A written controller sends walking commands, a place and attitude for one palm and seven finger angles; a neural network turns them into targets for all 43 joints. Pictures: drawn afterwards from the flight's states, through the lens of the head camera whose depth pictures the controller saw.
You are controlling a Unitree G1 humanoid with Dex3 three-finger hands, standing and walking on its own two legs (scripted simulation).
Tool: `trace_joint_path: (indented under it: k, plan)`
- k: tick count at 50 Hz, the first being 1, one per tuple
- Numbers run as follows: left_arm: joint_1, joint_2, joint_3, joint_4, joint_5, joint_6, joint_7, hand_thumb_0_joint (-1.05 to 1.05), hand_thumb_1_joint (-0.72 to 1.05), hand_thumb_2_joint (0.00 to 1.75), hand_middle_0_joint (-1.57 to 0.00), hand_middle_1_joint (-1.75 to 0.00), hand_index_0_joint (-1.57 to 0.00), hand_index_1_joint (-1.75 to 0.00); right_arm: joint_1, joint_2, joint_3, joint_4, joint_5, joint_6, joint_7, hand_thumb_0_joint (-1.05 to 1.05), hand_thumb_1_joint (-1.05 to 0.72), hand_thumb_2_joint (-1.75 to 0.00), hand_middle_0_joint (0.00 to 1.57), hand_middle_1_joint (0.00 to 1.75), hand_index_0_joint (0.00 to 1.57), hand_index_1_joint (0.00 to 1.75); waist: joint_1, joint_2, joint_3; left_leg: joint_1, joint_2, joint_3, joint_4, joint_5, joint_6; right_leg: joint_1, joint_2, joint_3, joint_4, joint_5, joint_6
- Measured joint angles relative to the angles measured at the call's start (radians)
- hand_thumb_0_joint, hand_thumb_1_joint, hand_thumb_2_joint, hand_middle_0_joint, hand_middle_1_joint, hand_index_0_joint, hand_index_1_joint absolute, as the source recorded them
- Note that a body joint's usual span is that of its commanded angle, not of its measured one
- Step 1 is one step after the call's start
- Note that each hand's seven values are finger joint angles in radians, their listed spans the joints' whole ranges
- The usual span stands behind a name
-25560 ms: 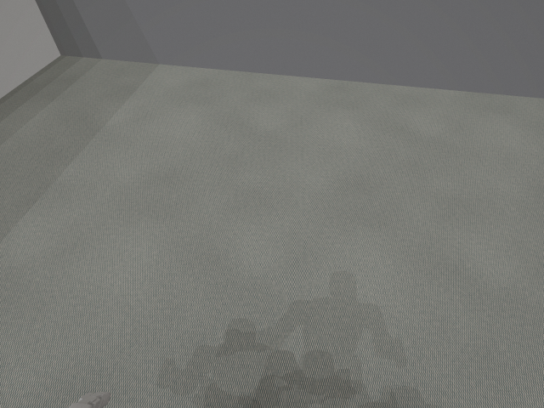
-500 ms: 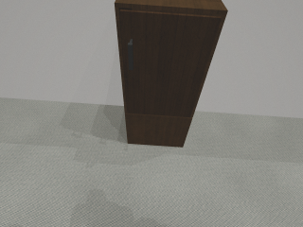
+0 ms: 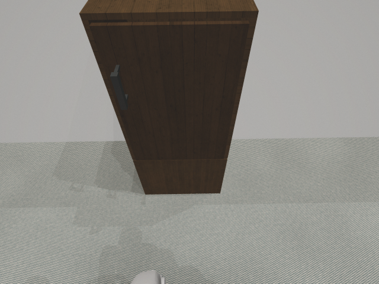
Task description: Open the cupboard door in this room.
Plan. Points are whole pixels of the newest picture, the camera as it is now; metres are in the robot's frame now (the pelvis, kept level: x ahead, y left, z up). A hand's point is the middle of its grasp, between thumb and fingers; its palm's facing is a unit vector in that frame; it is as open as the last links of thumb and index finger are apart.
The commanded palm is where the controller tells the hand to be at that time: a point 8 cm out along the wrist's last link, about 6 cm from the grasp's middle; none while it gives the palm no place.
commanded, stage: come to a stop and stand still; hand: left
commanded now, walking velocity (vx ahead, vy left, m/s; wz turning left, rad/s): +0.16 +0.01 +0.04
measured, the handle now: (121, 87) +0.62 +0.23 +0.04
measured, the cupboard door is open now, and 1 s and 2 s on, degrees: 0 0 0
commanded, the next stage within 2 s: look again from close up in 1.48 s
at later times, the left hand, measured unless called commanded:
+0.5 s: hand out of the picture +0.10 +0.21 -0.18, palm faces +0.00 -0.97 -0.22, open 7.4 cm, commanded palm none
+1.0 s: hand out of the picture +0.07 +0.19 -0.17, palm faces +0.04 -0.97 -0.25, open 7.4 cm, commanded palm none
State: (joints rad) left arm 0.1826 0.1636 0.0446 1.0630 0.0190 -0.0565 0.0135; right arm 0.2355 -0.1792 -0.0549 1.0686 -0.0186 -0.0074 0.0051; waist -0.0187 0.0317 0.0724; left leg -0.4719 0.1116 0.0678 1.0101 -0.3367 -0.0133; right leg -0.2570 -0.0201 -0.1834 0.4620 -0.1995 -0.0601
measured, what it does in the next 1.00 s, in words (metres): steps on the spot: left foot, then right foot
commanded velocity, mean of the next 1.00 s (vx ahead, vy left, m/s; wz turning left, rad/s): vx -0.05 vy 0.04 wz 0.00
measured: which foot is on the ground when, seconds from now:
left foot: up 0.00-0.16, down 0.18-0.66, up 0.68-1.00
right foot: down 0.00-0.24, up 0.26-0.60, down 0.62-1.00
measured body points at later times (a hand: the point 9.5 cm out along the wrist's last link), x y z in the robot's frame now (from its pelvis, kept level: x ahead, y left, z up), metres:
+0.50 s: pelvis +0.07 +0.02 +0.00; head +0.12 +0.03 +0.45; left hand +0.10 +0.26 -0.16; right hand +0.15 -0.22 -0.14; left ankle +0.12 +0.12 -0.74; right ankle +0.03 -0.13 -0.68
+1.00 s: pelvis +0.04 +0.00 +0.00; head +0.09 -0.01 +0.45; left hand +0.07 +0.24 -0.15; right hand +0.07 -0.26 -0.15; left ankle +0.02 +0.13 -0.73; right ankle +0.05 -0.15 -0.74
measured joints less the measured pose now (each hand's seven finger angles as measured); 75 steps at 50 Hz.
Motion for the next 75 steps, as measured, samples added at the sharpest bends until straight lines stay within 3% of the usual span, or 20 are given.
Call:
trace_joint_path:
  k: [6,9,11,14,19,24,27,31,35,42,47,49,51,53,56,58,62,68,75]
  plan:
    - [0.051,0.002,-0.007,0.038,0.001,0.001,-0.010,0.00,0.92,0.90,-0.20,-0.30,-0.20,-0.30,-0.055,0.006,0.007,-0.024,0.004,-0.012,0.004,0.00,-0.92,-0.90,0.20,0.30,0.20,0.30,0.029,-0.021,-0.022,0.045,-0.014,0.024,-0.294,0.044,-0.009,0.087,0.012,-0.006,-0.051,-0.030,0.020]
    - [0.080,-0.004,-0.013,0.058,-0.003,0.013,-0.005,0.00,0.92,0.90,-0.20,-0.30,-0.20,-0.30,-0.066,0.008,0.019,-0.023,0.004,-0.026,0.001,0.00,-0.92,-0.90,0.20,0.30,0.20,0.30,0.043,-0.022,-0.027,0.134,-0.022,0.025,-0.460,0.179,-0.007,0.108,0.018,-0.006,-0.010,-0.081,0.041]
    - [0.084,0.000,-0.019,0.073,-0.007,0.028,0.004,0.00,0.91,0.90,-0.20,-0.30,-0.20,-0.30,-0.077,0.027,0.030,-0.010,0.005,-0.033,-0.008,0.00,-0.92,-0.90,0.20,0.30,0.20,0.30,0.050,-0.056,-0.021,0.161,-0.045,0.038,-0.461,0.151,0.033,0.116,-0.007,0.006,0.026,-0.117,0.059]
    - [0.088,0.002,-0.030,0.082,-0.012,0.052,0.014,0.00,0.91,0.90,-0.20,-0.30,-0.20,-0.30,-0.095,0.054,0.045,0.001,0.013,-0.024,-0.025,0.00,-0.91,-0.90,0.20,0.30,0.20,0.30,0.064,-0.092,-0.018,0.198,-0.075,0.070,-0.498,0.115,0.056,0.107,-0.038,0.049,0.067,-0.170,0.077]
    - [0.060,-0.002,-0.023,0.057,-0.008,0.082,0.013,0.00,0.91,0.90,-0.20,-0.30,-0.20,-0.30,-0.147,0.058,0.025,-0.025,0.013,-0.008,-0.048,-0.01,-0.93,-0.90,0.21,0.30,0.21,0.30,0.048,-0.064,0.024,0.210,-0.071,0.086,-0.561,0.154,0.065,-0.022,-0.035,0.127,0.327,-0.294,0.087]
    - [0.027,0.035,0.008,0.008,-0.002,0.101,0.014,0.00,0.91,0.90,-0.20,-0.30,-0.20,-0.30,-0.159,0.037,0.004,-0.044,0.004,0.014,-0.042,-0.02,-0.93,-0.90,0.21,0.30,0.21,0.30,0.037,-0.046,0.044,0.188,-0.039,0.091,-0.562,0.171,0.047,-0.138,-0.027,0.165,0.507,-0.293,0.099]
    - [0.006,0.053,0.015,-0.014,-0.002,0.101,0.014,0.00,0.91,0.90,-0.20,-0.30,-0.20,-0.30,-0.139,0.017,-0.006,-0.037,-0.002,0.024,-0.033,-0.01,-0.92,-0.90,0.21,0.30,0.21,0.30,0.031,-0.035,0.038,0.173,-0.026,0.081,-0.545,0.174,0.030,-0.124,-0.039,0.153,0.428,-0.274,0.095]
    - [0.013,0.067,0.001,-0.029,0.002,0.068,0.012,0.00,0.91,0.90,-0.20,-0.30,-0.20,-0.30,-0.093,-0.002,-0.011,-0.014,0.005,0.036,-0.019,0.00,-0.91,-0.90,0.21,0.30,0.21,0.30,0.028,-0.043,0.000,0.138,-0.030,0.075,-0.479,0.150,-0.002,-0.004,-0.068,0.140,0.108,-0.135,0.086]
    - [0.027,0.022,-0.023,-0.011,0.007,0.067,0.005,0.00,0.91,0.90,-0.20,-0.30,-0.20,-0.30,-0.055,-0.033,-0.013,0.003,0.008,0.069,-0.002,0.00,-0.91,-0.90,0.20,0.30,0.20,0.30,0.026,-0.003,-0.022,0.121,-0.053,0.003,-0.366,-0.039,-0.012,0.010,-0.055,0.129,0.102,-0.095,0.076]
    - [0.044,-0.010,-0.020,-0.020,0.006,0.063,0.007,0.01,0.92,0.90,-0.20,-0.30,-0.20,-0.30,0.002,-0.056,-0.012,-0.006,0.003,0.069,0.007,0.00,-0.91,-0.90,0.20,0.30,0.20,0.30,0.031,-0.015,-0.026,0.084,-0.096,-0.038,-0.126,-0.034,-0.026,0.032,-0.073,0.131,-0.007,-0.030,0.072]
    - [0.043,0.004,-0.009,-0.028,0.012,0.059,0.009,0.01,0.91,0.90,-0.21,-0.30,-0.20,-0.30,0.005,-0.059,-0.008,-0.016,0.009,0.070,0.000,0.00,-0.91,-0.90,0.20,0.30,0.20,0.30,0.046,-0.031,-0.006,0.144,-0.096,-0.035,-0.243,-0.076,-0.029,0.009,-0.092,0.124,-0.002,-0.024,0.086]
    - [0.045,0.015,-0.004,-0.021,0.010,0.065,0.009,0.00,0.91,0.90,-0.21,-0.30,-0.20,-0.30,-0.002,-0.054,-0.003,-0.022,0.011,0.057,-0.003,0.00,-0.91,-0.90,0.20,0.30,0.20,0.30,0.047,-0.040,-0.003,0.198,-0.096,-0.025,-0.379,-0.023,-0.026,-0.007,-0.099,0.124,0.021,-0.031,0.097]
    - [0.057,0.016,-0.015,-0.014,0.005,0.060,0.027,0.00,0.91,0.90,-0.21,-0.30,-0.20,-0.30,0.008,-0.066,0.004,-0.054,0.010,0.035,-0.004,0.00,-0.91,-0.90,0.20,0.30,0.20,0.30,0.033,-0.010,-0.012,0.246,-0.070,-0.020,-0.481,0.043,-0.017,-0.032,-0.085,0.107,0.071,-0.054,0.113]
    - [0.062,0.027,-0.019,-0.012,0.001,0.065,0.033,0.00,0.91,0.90,-0.20,-0.30,-0.20,-0.30,0.008,-0.057,0.012,-0.079,0.004,0.026,-0.009,0.00,-0.91,-0.90,0.20,0.30,0.20,0.30,0.029,-0.018,-0.011,0.231,-0.082,-0.016,-0.431,-0.007,0.005,-0.049,-0.101,0.110,0.128,-0.085,0.116]
    - [0.070,0.038,-0.028,-0.015,-0.001,0.081,0.029,0.01,0.91,0.90,-0.20,-0.30,-0.20,-0.30,0.015,-0.032,0.033,-0.114,0.000,0.016,-0.012,0.00,-0.91,-0.90,0.20,0.30,0.20,0.30,0.034,-0.021,-0.017,0.241,-0.099,-0.002,-0.399,-0.035,0.028,-0.042,-0.099,0.148,0.162,-0.141,0.071]
    - [0.072,0.040,-0.035,-0.018,-0.002,0.081,0.023,0.01,0.91,0.90,-0.20,-0.30,-0.20,-0.30,0.013,-0.016,0.043,-0.125,0.000,0.015,-0.018,0.00,-0.91,-0.90,0.20,0.30,0.20,0.30,0.034,-0.012,-0.020,0.254,-0.109,0.001,-0.399,-0.033,0.038,-0.027,-0.090,0.179,0.146,-0.102,0.059]
    - [0.087,0.037,-0.046,-0.022,-0.002,0.075,0.013,0.01,0.91,0.90,-0.20,-0.30,-0.20,-0.30,-0.007,-0.020,0.044,-0.125,0.005,0.017,-0.019,0.00,-0.95,-0.90,0.21,0.30,0.21,0.30,0.039,0.000,-0.040,0.281,-0.120,0.026,-0.431,-0.025,0.050,-0.009,-0.097,0.208,0.113,-0.083,0.106]
    - [0.086,0.038,-0.053,-0.028,0.001,0.074,0.007,0.00,0.90,0.90,-0.20,-0.30,-0.20,-0.30,-0.010,-0.020,0.054,-0.118,0.004,-0.002,-0.013,0.00,-0.94,-0.90,0.21,0.30,0.21,0.30,0.035,-0.008,-0.053,0.299,-0.131,0.046,-0.496,0.007,0.057,-0.007,-0.103,0.227,0.067,-0.056,0.105]
    - [0.070,0.032,-0.055,-0.019,-0.001,0.066,0.007,0.00,0.90,0.90,-0.20,-0.30,-0.20,-0.30,0.009,-0.020,0.056,-0.074,0.005,-0.006,-0.017,0.00,-0.92,-0.90,0.21,0.30,0.21,0.30,0.029,-0.021,-0.039,0.316,-0.129,0.047,-0.525,0.017,0.051,0.005,-0.101,0.227,0.048,-0.049,0.130]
